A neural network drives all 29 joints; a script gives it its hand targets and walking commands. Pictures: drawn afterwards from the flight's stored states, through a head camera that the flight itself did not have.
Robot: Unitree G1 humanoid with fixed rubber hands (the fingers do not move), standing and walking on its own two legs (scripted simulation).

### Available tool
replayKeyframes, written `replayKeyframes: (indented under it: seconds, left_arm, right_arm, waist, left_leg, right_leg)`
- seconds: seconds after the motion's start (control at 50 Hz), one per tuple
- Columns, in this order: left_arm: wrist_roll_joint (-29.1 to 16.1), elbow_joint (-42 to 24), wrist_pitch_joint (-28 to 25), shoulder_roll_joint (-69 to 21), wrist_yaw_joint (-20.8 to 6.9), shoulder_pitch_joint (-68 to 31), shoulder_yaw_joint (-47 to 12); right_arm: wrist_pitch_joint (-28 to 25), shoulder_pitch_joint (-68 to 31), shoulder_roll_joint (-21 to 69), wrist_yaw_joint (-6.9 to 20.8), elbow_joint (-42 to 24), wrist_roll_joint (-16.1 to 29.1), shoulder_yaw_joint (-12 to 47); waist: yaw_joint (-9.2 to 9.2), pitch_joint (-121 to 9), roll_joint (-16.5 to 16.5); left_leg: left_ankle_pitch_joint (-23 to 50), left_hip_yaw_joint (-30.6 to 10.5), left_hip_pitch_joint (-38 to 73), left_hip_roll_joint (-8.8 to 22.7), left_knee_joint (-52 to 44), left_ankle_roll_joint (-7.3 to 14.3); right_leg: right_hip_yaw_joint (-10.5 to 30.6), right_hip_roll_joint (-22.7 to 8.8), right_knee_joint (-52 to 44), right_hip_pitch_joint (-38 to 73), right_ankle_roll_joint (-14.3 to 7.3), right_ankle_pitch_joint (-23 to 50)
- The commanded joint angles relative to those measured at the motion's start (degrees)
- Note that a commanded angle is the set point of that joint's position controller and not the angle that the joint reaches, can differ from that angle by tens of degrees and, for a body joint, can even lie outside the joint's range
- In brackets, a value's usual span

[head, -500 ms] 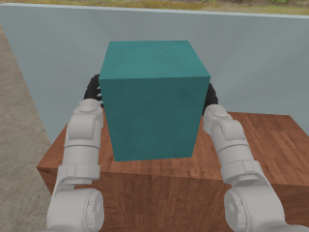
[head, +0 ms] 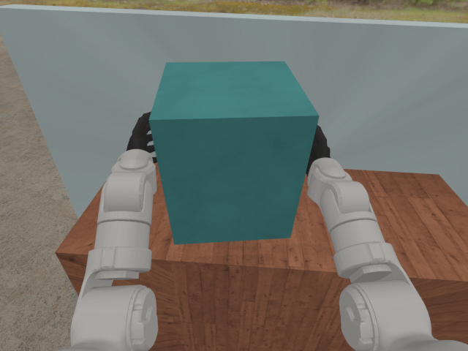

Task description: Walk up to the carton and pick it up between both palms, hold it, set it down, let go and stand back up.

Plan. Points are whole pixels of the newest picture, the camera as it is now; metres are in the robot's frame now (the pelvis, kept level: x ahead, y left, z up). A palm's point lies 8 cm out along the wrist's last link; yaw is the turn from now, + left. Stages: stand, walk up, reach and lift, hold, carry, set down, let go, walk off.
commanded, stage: hold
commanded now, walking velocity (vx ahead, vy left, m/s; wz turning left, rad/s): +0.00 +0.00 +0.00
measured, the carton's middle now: (229, 152) +0.39 +0.03 +0.21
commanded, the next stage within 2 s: set down in 0.72 s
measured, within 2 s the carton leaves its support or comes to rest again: neither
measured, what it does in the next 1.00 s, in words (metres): stands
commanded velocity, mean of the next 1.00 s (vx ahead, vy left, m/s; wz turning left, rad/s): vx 0.00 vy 0.00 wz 0.00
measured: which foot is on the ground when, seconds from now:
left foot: down 0.00-1.00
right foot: down 0.00-1.00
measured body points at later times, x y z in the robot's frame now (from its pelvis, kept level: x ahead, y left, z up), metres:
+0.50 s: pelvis +0.00 +0.00 +0.00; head -0.07 +0.02 +0.44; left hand +0.38 +0.18 +0.22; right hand +0.38 -0.13 +0.21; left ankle +0.04 +0.10 -0.74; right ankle +0.05 -0.14 -0.74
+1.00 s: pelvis +0.00 +0.00 +0.00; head -0.07 +0.02 +0.44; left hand +0.38 +0.18 +0.23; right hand +0.39 -0.13 +0.21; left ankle +0.04 +0.10 -0.74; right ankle +0.05 -0.14 -0.74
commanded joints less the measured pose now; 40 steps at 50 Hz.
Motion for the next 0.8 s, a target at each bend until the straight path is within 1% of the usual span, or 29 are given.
replayKeyframes:
  seconds: [0.0,0.04,0.06,0.08,0.12,0.14,0.16,0.18,0.22,0.24,0.26,0.28,0.32,0.34,0.36,0.38,0.42,0.48,0.5,0.56,0.58,0.6,0.62,0.66,0.68,0.7,0.72,0.74,0.78]
  left_arm:
    - [-6.3,-13.6,-4.4,-42.4,-11.9,-43.3,-25.0]
    - [-6.2,-13.2,-4.1,-42.6,-11.8,-42.2,-24.9]
    - [-6.1,-11.6,-4.0,-42.5,-11.9,-41.9,-24.0]
    - [-6.3,-13.5,-4.2,-42.9,-11.8,-42.5,-25.2]
    - [-5.5,-10.7,-4.2,-42.1,-11.8,-42.0,-23.0]
    - [-5.8,-12.1,-4.4,-42.0,-11.9,-42.0,-23.1]
    - [-6.3,-12.4,-4.6,-42.2,-11.8,-43.9,-24.5]
    - [-5.7,-12.1,-4.3,-42.0,-12.0,-42.3,-24.0]
    - [-5.7,-10.7,-4.2,-42.0,-12.1,-42.4,-23.4]
    - [-6.9,-13.7,-4.7,-43.6,-11.8,-42.4,-25.2]
    - [-6.1,-11.8,-4.5,-42.4,-11.8,-42.6,-24.2]
    - [-6.2,-14.1,-4.5,-43.1,-11.8,-43.1,-25.0]
    - [-5.7,-13.6,-4.5,-42.0,-11.8,-43.0,-23.4]
    - [-5.9,-11.7,-4.3,-42.2,-11.7,-43.2,-24.2]
    - [-5.8,-12.5,-4.7,-42.7,-11.5,-43.7,-23.9]
    - [-5.8,-12.4,-4.4,-42.2,-11.6,-41.8,-24.1]
    - [-5.8,-13.0,-4.2,-42.5,-11.6,-41.6,-24.3]
    - [-6.3,-12.7,-4.3,-42.7,-11.9,-41.4,-24.7]
    - [-6.6,-13.9,-4.5,-42.6,-11.9,-43.3,-25.2]
    - [-5.8,-12.5,-4.5,-42.7,-11.8,-43.3,-23.8]
    - [-6.1,-14.8,-4.5,-43.5,-11.7,-42.6,-25.1]
    - [-5.8,-12.8,-4.1,-42.8,-11.8,-41.5,-24.1]
    - [-6.3,-14.4,-4.4,-43.0,-11.6,-42.4,-25.0]
    - [-6.1,-12.4,-4.3,-41.8,-11.8,-43.0,-23.8]
    - [-6.6,-13.4,-4.3,-42.8,-11.8,-41.3,-24.9]
    - [-6.3,-12.2,-4.2,-42.0,-11.8,-41.4,-24.0]
    - [-4.6,-10.5,-4.4,-42.3,-12.6,-45.4,-21.9]
    - [-4.7,-11.5,-4.7,-43.1,-12.6,-46.4,-22.8]
    - [-3.5,-9.3,-5.3,-41.8,-13.1,-46.1,-20.1]
  right_arm:
    - [-4.8,-52.3,30.9,7.0,-17.7,8.1,21.7]
    - [-4.6,-52.2,30.8,7.0,-17.3,8.4,22.0]
    - [-4.5,-52.9,30.7,7.1,-17.1,8.4,22.2]
    - [-4.6,-51.9,30.5,7.4,-16.3,8.3,22.2]
    - [-4.7,-53.9,31.4,7.4,-17.4,8.4,22.4]
    - [-4.7,-52.3,31.7,7.3,-17.1,8.4,22.0]
    - [-4.5,-51.8,30.8,7.4,-15.1,7.5,21.0]
    - [-4.6,-52.0,31.1,7.4,-16.4,7.7,21.8]
    - [-4.6,-53.2,30.6,7.5,-16.4,7.9,21.3]
    - [-5.3,-53.5,31.6,7.5,-19.0,8.5,22.3]
    - [-4.5,-52.0,30.8,7.4,-16.5,8.2,21.5]
    - [-5.0,-52.2,31.5,7.5,-17.9,8.5,22.5]
    - [-4.7,-52.1,31.7,7.5,-16.3,8.6,22.3]
    - [-4.8,-52.8,30.5,7.6,-16.1,8.0,21.7]
    - [-5.1,-53.2,31.9,7.6,-16.8,8.1,22.2]
    - [-5.1,-52.6,31.9,7.6,-17.8,8.4,22.5]
    - [-4.7,-52.0,30.7,7.5,-16.5,8.3,22.0]
    - [-5.1,-52.6,31.0,7.3,-18.8,8.0,22.2]
    - [-4.9,-51.7,30.7,7.3,-17.0,8.2,21.5]
    - [-4.9,-53.1,32.0,7.6,-16.7,8.3,22.2]
    - [-5.2,-52.3,31.8,7.5,-18.3,8.6,22.6]
    - [-4.8,-51.8,31.1,7.5,-16.8,8.3,21.8]
    - [-5.1,-53.1,30.9,7.5,-18.5,8.5,22.2]
    - [-4.4,-51.6,31.2,7.3,-16.2,8.1,21.9]
    - [-4.8,-51.6,31.4,7.3,-18.0,8.2,22.8]
    - [-4.6,-53.1,31.2,7.0,-18.6,8.2,22.6]
    - [-4.1,-53.3,31.1,7.2,-15.3,8.0,19.4]
    - [-4.7,-53.6,31.7,7.4,-16.1,7.8,19.6]
    - [-5.5,-54.6,31.2,7.7,-14.2,6.4,18.4]
  waist:
    - [-6.84,-22.0,5.5]
    - [-6.86,-21.0,5.5]
    - [-5.87,-19.9,5.2]
    - [-7.00,-21.0,5.5]
    - [-5.16,-20.0,4.1]
    - [-5.81,-20.8,3.5]
    - [-7.16,-20.4,5.2]
    - [-6.42,-19.7,4.5]
    - [-6.40,-20.2,4.6]
    - [-6.66,-23.4,5.2]
    - [-6.59,-21.2,5.0]
    - [-6.52,-22.2,5.8]
    - [-5.76,-20.7,4.7]
    - [-6.78,-20.5,4.5]
    - [-5.79,-20.9,5.2]
    - [-5.71,-21.6,4.8]
    - [-6.31,-20.2,5.1]
    - [-6.63,-22.5,4.1]
    - [-7.53,-21.9,5.5]
    - [-5.75,-20.3,4.9]
    - [-6.15,-21.7,5.6]
    - [-6.24,-20.4,5.0]
    - [-6.53,-22.2,5.1]
    - [-6.15,-19.8,4.1]
    - [-6.63,-22.6,4.2]
    - [-6.00,-20.5,3.5]
    - [-5.18,-19.2,2.9]
    - [-5.51,-19.5,4.2]
    - [-4.52,-18.4,3.0]
  left_leg:
    - [8.1,-1.3,6.8,-1.4,-9.8,-5.1]
    - [8.1,-1.4,6.6,-1.5,-9.8,-5.0]
    - [7.7,-1.5,6.5,-1.3,-10.1,-4.6]
    - [8.0,-2.1,7.0,-0.6,-10.4,-5.2]
    - [5.8,-1.1,5.1,-1.5,-10.7,-3.9]
    - [6.9,-1.4,5.3,-1.5,-10.2,-3.9]
    - [6.7,-1.6,6.2,-1.2,-10.6,-4.9]
    - [6.6,-1.8,5.3,-1.2,-10.5,-4.4]
    - [6.1,-1.4,5.9,-1.3,-10.7,-4.4]
    - [9.7,-1.5,7.2,-1.0,-9.7,-5.0]
    - [7.4,-1.9,6.0,-1.1,-10.3,-5.0]
    - [9.6,-2.0,6.8,-1.1,-9.8,-5.2]
    - [8.7,-1.4,6.2,-1.3,-9.9,-4.7]
    - [6.0,-1.7,5.7,-1.2,-10.7,-4.7]
    - [6.0,-1.5,5.3,-1.0,-10.7,-4.3]
    - [8.0,-1.5,6.4,-1.3,-10.1,-4.1]
    - [9.4,-1.8,7.1,-1.0,-10.1,-5.2]
    - [7.8,-1.6,6.5,-1.4,-10.1,-4.6]
    - [7.9,-1.9,6.9,-1.1,-9.9,-5.2]
    - [7.0,-1.3,6.0,-1.2,-10.4,-4.3]
    - [9.4,-2.0,6.5,-0.8,-10.0,-4.9]
    - [8.6,-1.5,6.7,-1.1,-10.1,-4.9]
    - [9.8,-1.9,7.8,-0.8,-9.6,-5.1]
    - [6.2,-1.2,6.0,-1.5,-10.3,-4.4]
    - [8.4,-1.5,7.0,-1.3,-9.9,-4.7]
    - [8.1,-1.5,6.0,-1.6,-9.9,-4.3]
    - [2.0,0.4,8.9,-3.0,-11.0,-3.4]
    - [2.1,0.1,8.2,-2.7,-11.1,-3.5]
    - [0.0,0.1,6.5,-2.4,-12.0,-3.0]
  right_leg:
    - [-2.6,2.1,-2.4,9.5,-1.6,1.6]
    - [-2.8,2.2,-2.2,9.7,-1.7,1.6]
    - [-2.5,2.0,-2.6,9.4,-1.5,0.8]
    - [-3.2,2.5,-2.0,8.5,-1.5,0.9]
    - [-2.5,2.0,-2.8,9.9,-1.4,0.1]
    - [-2.3,2.1,-2.7,10.7,-1.4,1.5]
    - [-2.7,2.0,-2.3,8.8,-1.5,0.6]
    - [-2.8,2.1,-2.3,9.7,-1.4,0.6]
    - [-2.8,2.1,-2.5,9.5,-1.5,0.2]
    - [-2.8,2.3,-1.8,10.0,-1.5,2.8]
    - [-2.5,2.2,-2.2,10.2,-1.6,1.4]
    - [-2.9,2.4,-1.6,10.4,-1.6,2.7]
    - [-2.8,2.1,-2.2,10.1,-1.6,1.4]
    - [-2.9,2.1,-2.4,9.8,-1.7,0.4]
    - [-2.8,2.2,-1.9,10.2,-1.5,1.1]
    - [-2.4,2.0,-2.3,10.3,-1.5,2.0]
    - [-2.8,2.3,-2.1,9.0,-1.6,1.9]
    - [-3.0,2.3,-2.2,10.6,-1.5,2.3]
    - [-2.8,2.2,-1.9,9.7,-1.6,2.0]
    - [-2.7,2.0,-2.4,9.7,-1.5,1.0]
    - [-3.0,2.4,-1.5,10.5,-1.5,3.1]
    - [-2.6,2.1,-2.3,9.9,-1.6,1.9]
    - [-2.7,2.2,-2.3,9.8,-1.6,2.2]
    - [-2.7,1.9,-2.8,9.8,-1.4,0.6]
    - [-3.2,2.3,-2.1,10.1,-1.3,2.6]
    - [-2.7,2.1,-2.3,10.2,-1.3,2.1]
    - [-2.8,2.0,-3.9,9.7,-1.3,-2.7]
    - [-3.2,2.1,-3.3,9.3,-1.6,-1.9]
    - [-3.5,2.2,-3.1,10.8,-1.3,-2.6]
